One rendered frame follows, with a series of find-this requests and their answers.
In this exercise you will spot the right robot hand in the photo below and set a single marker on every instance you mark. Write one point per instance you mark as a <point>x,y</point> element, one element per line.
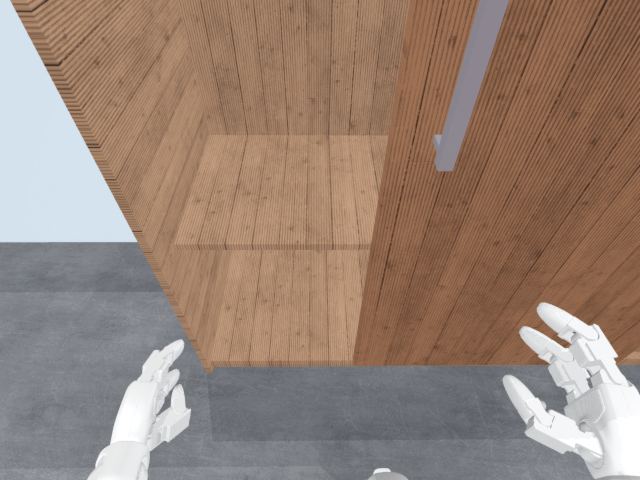
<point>611,408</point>

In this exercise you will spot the robot left forearm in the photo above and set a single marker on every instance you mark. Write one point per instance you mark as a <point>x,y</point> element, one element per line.
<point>124,460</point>

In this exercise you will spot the handle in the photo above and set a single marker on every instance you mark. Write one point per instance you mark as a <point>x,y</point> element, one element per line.
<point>484,32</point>

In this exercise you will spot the left robot hand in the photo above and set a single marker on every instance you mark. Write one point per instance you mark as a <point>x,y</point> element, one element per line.
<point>144,398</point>

